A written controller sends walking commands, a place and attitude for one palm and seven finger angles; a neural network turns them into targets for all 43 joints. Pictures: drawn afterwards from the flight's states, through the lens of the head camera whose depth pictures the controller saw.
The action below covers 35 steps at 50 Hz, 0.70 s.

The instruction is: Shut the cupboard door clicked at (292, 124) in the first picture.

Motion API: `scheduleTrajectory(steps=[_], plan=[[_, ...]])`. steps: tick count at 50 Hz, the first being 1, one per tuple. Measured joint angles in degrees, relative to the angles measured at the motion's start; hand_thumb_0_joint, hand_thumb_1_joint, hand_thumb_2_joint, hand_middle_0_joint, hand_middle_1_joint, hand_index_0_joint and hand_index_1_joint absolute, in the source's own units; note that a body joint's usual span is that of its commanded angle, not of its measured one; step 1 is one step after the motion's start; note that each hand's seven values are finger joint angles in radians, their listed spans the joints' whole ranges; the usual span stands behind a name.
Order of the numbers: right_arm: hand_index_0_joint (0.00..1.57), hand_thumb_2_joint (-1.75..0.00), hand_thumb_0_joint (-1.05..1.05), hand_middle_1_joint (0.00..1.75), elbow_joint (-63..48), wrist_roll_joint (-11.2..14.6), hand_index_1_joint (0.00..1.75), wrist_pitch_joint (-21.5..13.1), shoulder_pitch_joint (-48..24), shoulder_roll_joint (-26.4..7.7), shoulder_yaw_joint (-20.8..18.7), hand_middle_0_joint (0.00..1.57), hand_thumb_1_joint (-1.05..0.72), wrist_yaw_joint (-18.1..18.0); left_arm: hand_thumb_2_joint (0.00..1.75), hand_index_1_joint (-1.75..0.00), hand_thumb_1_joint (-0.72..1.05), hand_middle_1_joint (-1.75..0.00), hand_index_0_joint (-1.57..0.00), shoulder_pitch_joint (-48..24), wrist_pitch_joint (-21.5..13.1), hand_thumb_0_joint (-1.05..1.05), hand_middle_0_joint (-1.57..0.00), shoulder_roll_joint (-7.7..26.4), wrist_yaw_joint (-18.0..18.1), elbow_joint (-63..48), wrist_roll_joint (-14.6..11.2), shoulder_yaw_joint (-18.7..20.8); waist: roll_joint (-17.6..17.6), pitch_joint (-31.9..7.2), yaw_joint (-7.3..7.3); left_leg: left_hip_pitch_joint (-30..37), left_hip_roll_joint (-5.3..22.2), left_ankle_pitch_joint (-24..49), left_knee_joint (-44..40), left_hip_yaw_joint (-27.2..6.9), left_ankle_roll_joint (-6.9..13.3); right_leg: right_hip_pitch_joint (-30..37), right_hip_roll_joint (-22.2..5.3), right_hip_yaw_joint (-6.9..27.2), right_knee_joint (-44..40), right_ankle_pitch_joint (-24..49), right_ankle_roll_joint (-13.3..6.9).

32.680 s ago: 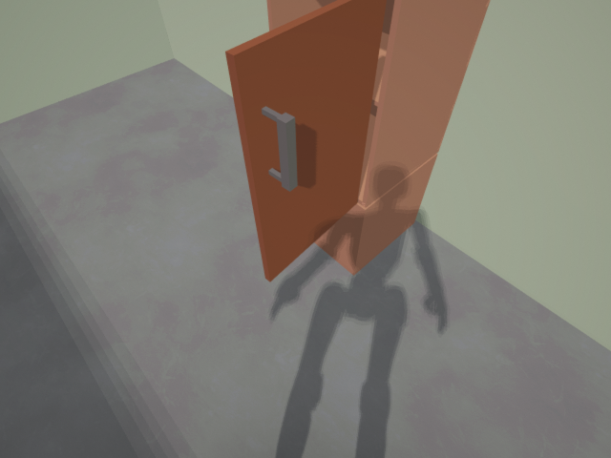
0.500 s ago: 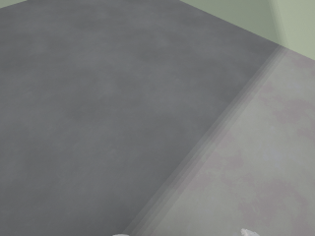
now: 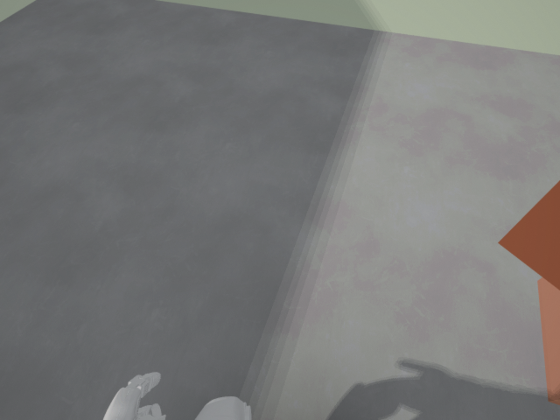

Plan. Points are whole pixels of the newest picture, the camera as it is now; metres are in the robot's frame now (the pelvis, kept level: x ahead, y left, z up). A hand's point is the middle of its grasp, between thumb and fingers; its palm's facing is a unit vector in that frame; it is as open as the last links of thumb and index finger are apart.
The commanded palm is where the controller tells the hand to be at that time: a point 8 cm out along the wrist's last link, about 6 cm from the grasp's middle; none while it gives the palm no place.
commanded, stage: turn to face it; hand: left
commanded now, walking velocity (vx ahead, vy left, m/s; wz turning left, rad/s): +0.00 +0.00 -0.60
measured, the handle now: out of the picture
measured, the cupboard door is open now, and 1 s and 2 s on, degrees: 56 56 56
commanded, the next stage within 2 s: take the last steps up to it in 1.44 s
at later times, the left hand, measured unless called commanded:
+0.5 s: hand (151, 402) +0.16 +0.23 -0.16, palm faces -0.23 -0.95 -0.20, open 7.3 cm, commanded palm none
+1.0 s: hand (203, 363) +0.22 +0.15 -0.17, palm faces -0.54 -0.82 -0.20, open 7.3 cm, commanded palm none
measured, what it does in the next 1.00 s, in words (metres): steps on the spot, turning right: left foot, then right foot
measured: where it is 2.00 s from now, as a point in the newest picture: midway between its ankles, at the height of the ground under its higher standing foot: outside the picture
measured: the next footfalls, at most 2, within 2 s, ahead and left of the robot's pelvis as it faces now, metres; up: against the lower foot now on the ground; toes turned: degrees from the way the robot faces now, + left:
left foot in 0.26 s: +0.10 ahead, +0.14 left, +0.00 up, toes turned -7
right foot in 0.66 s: +0.01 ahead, -0.11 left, +0.00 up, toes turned -27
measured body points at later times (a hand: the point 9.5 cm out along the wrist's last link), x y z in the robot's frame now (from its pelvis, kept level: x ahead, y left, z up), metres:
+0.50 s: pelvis +0.03 +0.04 +0.01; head +0.08 +0.06 +0.46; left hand +0.17 +0.28 -0.14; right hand +0.05 -0.22 -0.11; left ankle +0.06 +0.15 -0.73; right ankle -0.03 -0.10 -0.66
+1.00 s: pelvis +0.05 +0.03 +0.00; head +0.09 +0.02 +0.45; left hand +0.25 +0.20 -0.15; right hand -0.03 -0.24 -0.13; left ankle +0.13 +0.12 -0.73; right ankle -0.02 -0.09 -0.73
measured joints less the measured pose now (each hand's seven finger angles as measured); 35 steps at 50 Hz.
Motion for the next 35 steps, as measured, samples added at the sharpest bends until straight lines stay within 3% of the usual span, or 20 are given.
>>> scheduleTrajectory(steps=[5, 10, 13, 14, 17, 19, 21, 28, 31, 33, 35], plan=[[0.2, -0.89, 0.01, 0.3, -2.14, 0.02, 0.3, -0.67, -2.87, 1.15, 0.16, 0.2, -0.91, 0.56, 0.9, -0.3, 0.91, -0.3, -0.21, 3.23, 0.5, 0.0, -0.2, -0.38, -0.04, 1.66, 0.22, -0.03, -2.23, -0.29, 0.85, -3.27, -0.84, 4.79, -3.99, -2.7, -0.97, 0.99, 0.35, 3.29, -3.79, 2.33, -0.02], [0.2, -0.89, 0.01, 0.3, -3.25, 0.4, 0.3, -1.42, -5.02, 1.77, 0.25, 0.2, -0.91, 0.33, 0.9, -0.3, 0.91, -0.3, -0.21, 5.76, 0.69, 0.01, -0.2, -0.41, -0.36, 2.73, 0.49, 0.49, -3.69, -0.91, 2.65, -0.37, -2.42, 4.75, -15.2, -3.62, -0.74, 0.56, 0.98, 6.34, -3.37, 2.01, 0.96], [0.2, -0.89, 0.01, 0.3, -4.08, 0.62, 0.3, -2.66, -5.28, 1.97, 0.68, 0.2, -0.91, 0.05, 0.9, -0.3, 0.91, -0.3, -0.21, 7.19, 1.26, 0.01, -0.2, 0.08, -0.31, 3.22, 0.17, 1.08, -4.32, -2.0, 3.29, 5.16, -3.21, 10.87, -28.55, -3.39, 0.04, -0.94, 1.87, 8.22, -0.34, 0.29, 2.22], [0.2, -0.89, 0.01, 0.3, -4.28, 0.4, 0.3, -3.32, -5.18, 2.05, 0.8, 0.2, -0.91, -0.07, 0.9, -0.3, 0.91, -0.3, -0.21, 7.35, 1.57, 0.01, -0.2, 0.41, -0.34, 3.37, -0.14, 1.29, -4.39, -2.32, 3.2, 5.56, -2.95, 14.61, -30.15, -2.97, 2.06, -2.09, 2.23, 8.31, 2.33, -1.18, 2.25], [0.2, -0.89, 0.0, 0.3, -4.65, -0.55, 0.3, -3.65, -4.99, 3.36, 1.79, 0.2, -0.91, -0.27, 0.9, -0.3, 0.91, -0.3, -0.2, 6.78, 2.45, 0.01, -0.2, 2.1, -0.4, 3.79, -0.07, 2.18, -6.19, -1.63, 4.05, 6.55, -2.1, 11.55, -28.11, -0.16, 4.56, -7.23, 1.64, 5.58, 18.55, -11.45, 2.82], [0.21, -0.89, 0.0, 0.3, -4.96, -0.88, 0.3, -3.62, -4.19, 3.97, 2.32, 0.2, -0.91, -0.37, 0.9, -0.3, 0.91, -0.3, -0.2, 6.23, 2.71, 0.01, -0.2, 2.92, -0.88, 3.88, 0.26, 2.7, -6.17, -1.56, 4.0, 8.06, -1.01, 11.13, -29.78, 0.9, 4.54, -9.87, 0.93, 2.94, 26.77, -11.86, 3.59], [0.21, -0.89, 0.0, 0.3, -5.04, -1.04, 0.3, -3.45, -3.46, 4.17, 2.55, 0.2, -0.91, -0.5, 0.9, -0.3, 0.91, -0.3, -0.2, 5.4, 2.94, 0.01, -0.2, 3.38, -1.4, 3.49, 0.28, 2.95, -5.5, -1.25, 3.85, 9.41, 0.08, 12.11, -31.86, 1.65, 4.17, -10.97, -0.1, 0.9, 29.66, -11.01, 4.3], [0.21, -0.89, 0.0, 0.3, -3.69, -1.03, 0.3, -2.97, -1.43, 2.89, 1.66, 0.21, -0.9, -0.18, 0.9, -0.3, 0.91, -0.3, -0.2, 2.84, 2.72, 0.01, -0.2, 3.32, -2.3, 1.91, 0.21, 2.6, -2.34, -0.77, 2.64, 11.33, 3.47, 11.88, -32.73, 5.79, 3.39, -7.12, -2.31, -2.35, 16.25, -8.55, 4.35], [0.21, -0.89, 0.0, 0.3, -2.9, -0.92, 0.3, -2.49, -0.39, 1.68, 0.93, 0.21, -0.9, 0.15, 0.9, -0.3, 0.91, -0.3, -0.2, 2.04, 2.25, 0.01, -0.2, 3.0, -2.36, 1.46, 0.23, 2.27, -1.27, -1.11, 1.97, 10.92, 4.71, 9.93, -29.75, 7.85, 2.44, -3.41, -2.08, -3.5, 8.13, -4.53, 3.5], [0.21, -0.89, 0.0, 0.3, -2.63, -0.54, 0.3, -2.05, 0.83, 0.89, 0.37, 0.21, -0.9, 0.42, 0.9, -0.3, 0.91, -0.3, -0.2, 2.29, 1.2, 0.01, -0.2, 3.31, -2.34, 0.69, 0.39, 1.87, -1.6, -2.19, 1.81, 9.11, 4.96, 7.52, -25.07, 8.9, 1.62, -0.04, -2.33, -2.98, 0.39, 0.8, 1.82], [0.21, -0.89, 0.01, 0.3, -1.5, -0.26, 0.3, -0.78, 0.03, -0.72, -0.35, 0.21, -0.9, 0.29, 0.9, -0.3, 0.91, -0.3, -0.2, 1.87, 0.08, 0.0, -0.2, 2.03, -1.54, 1.16, 0.35, 1.38, 0.47, -1.77, 1.66, 5.08, 4.07, 0.15, -14.88, 3.91, 0.96, -1.5, -1.05, -2.23, 2.98, -1.0, 0.7]])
